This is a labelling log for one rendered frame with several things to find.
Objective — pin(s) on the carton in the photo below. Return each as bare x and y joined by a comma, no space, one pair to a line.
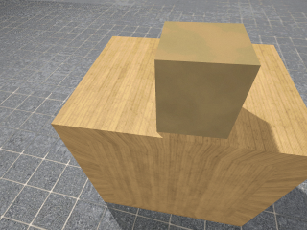
203,72

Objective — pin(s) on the pedestal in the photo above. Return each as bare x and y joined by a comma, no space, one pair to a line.
109,126

